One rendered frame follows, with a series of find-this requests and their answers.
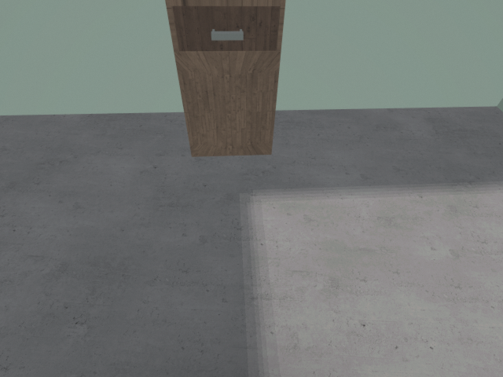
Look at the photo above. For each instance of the handle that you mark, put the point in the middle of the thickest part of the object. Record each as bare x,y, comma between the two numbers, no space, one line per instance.
227,35

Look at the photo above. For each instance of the drawer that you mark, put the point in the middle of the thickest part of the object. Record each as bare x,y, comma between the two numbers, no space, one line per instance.
194,25

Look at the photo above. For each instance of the cabinet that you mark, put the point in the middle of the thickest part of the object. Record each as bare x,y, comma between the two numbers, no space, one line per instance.
229,97

